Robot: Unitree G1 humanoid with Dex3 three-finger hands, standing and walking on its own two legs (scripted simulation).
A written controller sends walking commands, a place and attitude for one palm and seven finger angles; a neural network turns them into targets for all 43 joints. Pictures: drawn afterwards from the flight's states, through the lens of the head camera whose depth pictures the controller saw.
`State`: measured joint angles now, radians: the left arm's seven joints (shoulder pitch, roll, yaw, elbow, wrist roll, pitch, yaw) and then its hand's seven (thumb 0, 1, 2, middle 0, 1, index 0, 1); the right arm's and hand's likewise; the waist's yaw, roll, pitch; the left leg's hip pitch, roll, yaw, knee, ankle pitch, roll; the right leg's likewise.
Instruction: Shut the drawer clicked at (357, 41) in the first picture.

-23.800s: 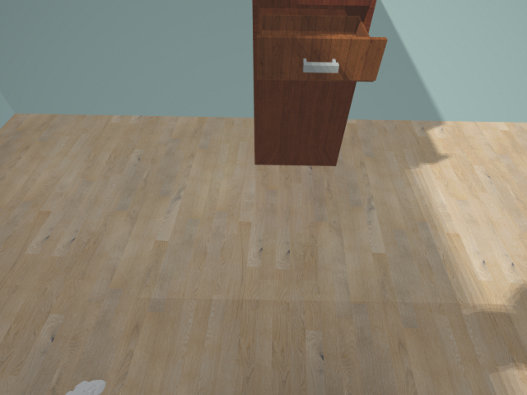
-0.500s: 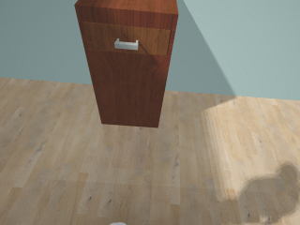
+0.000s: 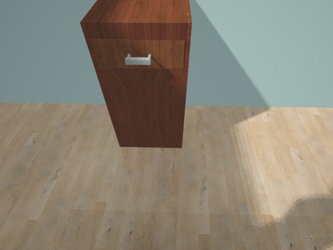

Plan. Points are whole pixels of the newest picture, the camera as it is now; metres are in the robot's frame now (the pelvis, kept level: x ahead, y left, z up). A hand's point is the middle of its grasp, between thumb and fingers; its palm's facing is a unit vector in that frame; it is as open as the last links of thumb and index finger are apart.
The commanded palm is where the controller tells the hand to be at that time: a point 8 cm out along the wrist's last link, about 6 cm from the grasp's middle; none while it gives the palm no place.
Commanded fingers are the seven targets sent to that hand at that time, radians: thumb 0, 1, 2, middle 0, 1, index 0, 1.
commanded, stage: let the arm hang, fingers relaxed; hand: left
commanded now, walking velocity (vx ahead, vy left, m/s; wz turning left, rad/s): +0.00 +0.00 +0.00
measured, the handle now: (138, 58) +0.89 +0.18 -0.02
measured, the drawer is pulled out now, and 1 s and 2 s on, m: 0.00 0.00 0.00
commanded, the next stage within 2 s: look to check the result in 0.24 s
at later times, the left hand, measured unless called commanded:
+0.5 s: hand out of the picture +0.02 +0.17 -0.17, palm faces +0.03 -0.98 -0.22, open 7.4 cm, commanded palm none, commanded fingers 0.00 0.90 0.90 -0.20 -0.30 -0.20 -0.30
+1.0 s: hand out of the picture +0.03 +0.17 -0.17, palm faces +0.03 -0.98 -0.21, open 7.4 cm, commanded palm none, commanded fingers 0.00 0.90 0.90 -0.20 -0.30 -0.20 -0.30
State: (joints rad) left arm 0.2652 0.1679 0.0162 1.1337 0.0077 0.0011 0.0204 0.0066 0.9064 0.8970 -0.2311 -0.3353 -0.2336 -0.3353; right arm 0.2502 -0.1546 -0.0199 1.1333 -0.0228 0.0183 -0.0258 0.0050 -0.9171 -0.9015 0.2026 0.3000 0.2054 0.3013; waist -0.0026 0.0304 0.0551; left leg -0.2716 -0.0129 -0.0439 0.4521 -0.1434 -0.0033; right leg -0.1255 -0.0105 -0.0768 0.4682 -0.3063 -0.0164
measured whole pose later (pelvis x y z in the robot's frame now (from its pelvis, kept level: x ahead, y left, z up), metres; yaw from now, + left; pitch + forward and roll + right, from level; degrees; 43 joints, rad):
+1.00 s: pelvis +0.02 -0.01 +0.00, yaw -1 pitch -2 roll +0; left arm 0.25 0.17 0.02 1.14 0.01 0.00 0.02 0.01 0.91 0.90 -0.20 -0.30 -0.20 -0.30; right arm 0.22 -0.16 -0.02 1.14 -0.02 0.01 -0.03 0.00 -0.91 -0.90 0.20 0.30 0.20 0.30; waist 0.00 0.01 0.07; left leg -0.23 0.01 -0.04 0.43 -0.17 -0.02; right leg -0.07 0.02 -0.07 0.41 -0.30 -0.03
